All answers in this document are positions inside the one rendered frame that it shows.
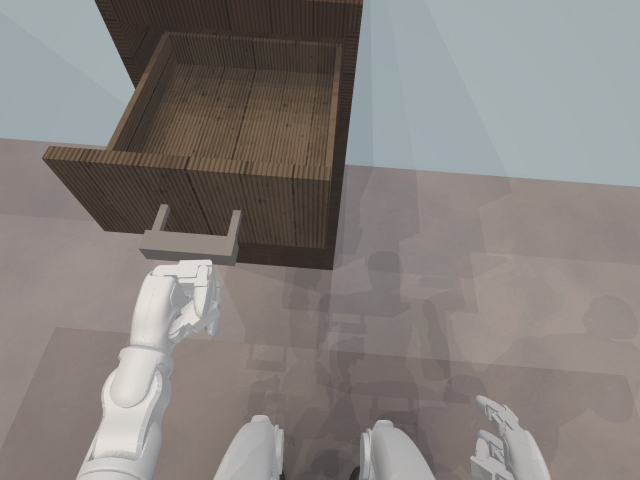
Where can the robot thigh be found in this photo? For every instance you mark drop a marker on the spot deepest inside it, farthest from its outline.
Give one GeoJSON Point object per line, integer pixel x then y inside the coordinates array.
{"type": "Point", "coordinates": [387, 453]}
{"type": "Point", "coordinates": [256, 453]}

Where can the robot right thigh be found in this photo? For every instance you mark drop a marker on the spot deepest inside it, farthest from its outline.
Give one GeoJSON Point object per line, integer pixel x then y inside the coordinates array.
{"type": "Point", "coordinates": [387, 453]}

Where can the cabinet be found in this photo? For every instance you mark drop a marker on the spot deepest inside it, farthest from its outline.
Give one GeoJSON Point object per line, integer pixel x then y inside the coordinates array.
{"type": "Point", "coordinates": [136, 27]}

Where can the robot left thigh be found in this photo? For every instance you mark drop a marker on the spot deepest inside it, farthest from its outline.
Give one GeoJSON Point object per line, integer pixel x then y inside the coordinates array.
{"type": "Point", "coordinates": [256, 453]}

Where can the left robot hand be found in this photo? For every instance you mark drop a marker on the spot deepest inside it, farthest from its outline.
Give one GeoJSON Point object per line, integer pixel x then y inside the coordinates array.
{"type": "Point", "coordinates": [161, 299]}

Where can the left robot forearm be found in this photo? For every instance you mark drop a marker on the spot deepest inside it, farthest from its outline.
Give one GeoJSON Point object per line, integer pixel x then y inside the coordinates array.
{"type": "Point", "coordinates": [134, 398]}

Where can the drawer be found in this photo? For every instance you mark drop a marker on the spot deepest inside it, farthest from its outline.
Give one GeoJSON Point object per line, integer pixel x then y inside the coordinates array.
{"type": "Point", "coordinates": [219, 123]}

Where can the right robot hand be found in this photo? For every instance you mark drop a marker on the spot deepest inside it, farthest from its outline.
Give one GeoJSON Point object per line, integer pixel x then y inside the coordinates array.
{"type": "Point", "coordinates": [517, 457]}

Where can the handle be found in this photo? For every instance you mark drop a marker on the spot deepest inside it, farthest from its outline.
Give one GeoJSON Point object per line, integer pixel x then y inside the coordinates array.
{"type": "Point", "coordinates": [157, 244]}

